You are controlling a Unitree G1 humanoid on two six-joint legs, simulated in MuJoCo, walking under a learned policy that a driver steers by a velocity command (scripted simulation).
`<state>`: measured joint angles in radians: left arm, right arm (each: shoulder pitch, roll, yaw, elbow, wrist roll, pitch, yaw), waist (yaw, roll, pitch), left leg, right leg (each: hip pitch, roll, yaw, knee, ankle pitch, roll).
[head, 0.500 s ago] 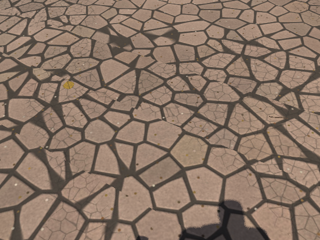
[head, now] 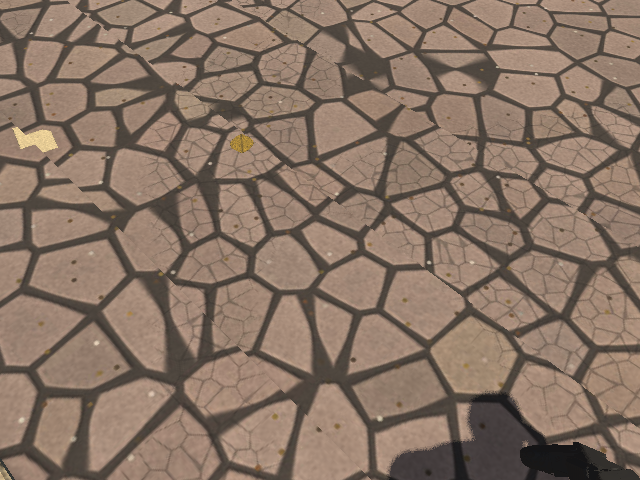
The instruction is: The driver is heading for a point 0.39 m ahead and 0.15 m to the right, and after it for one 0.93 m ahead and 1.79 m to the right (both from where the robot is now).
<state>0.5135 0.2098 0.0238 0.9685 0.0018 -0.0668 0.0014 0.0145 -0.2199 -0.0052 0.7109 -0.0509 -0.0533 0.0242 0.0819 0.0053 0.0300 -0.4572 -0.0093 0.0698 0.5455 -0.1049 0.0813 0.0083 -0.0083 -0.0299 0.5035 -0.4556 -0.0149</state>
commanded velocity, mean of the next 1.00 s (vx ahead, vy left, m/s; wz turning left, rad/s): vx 0.30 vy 0.00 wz -0.46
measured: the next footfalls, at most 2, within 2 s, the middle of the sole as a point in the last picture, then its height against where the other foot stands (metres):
right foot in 0.58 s outside the picture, level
left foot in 1.04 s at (379, 448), level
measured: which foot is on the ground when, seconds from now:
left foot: down 0.00-0.58, up 0.60-1.00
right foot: down 0.00-0.00, up 0.02-0.56, down 0.58-1.00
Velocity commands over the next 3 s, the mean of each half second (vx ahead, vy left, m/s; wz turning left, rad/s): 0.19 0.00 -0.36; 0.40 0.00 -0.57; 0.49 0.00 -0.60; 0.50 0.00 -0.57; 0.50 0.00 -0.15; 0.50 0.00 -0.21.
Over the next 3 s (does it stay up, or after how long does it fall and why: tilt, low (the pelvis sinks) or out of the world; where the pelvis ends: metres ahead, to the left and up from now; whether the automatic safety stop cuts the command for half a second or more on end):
stays up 0.94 -0.87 -0.05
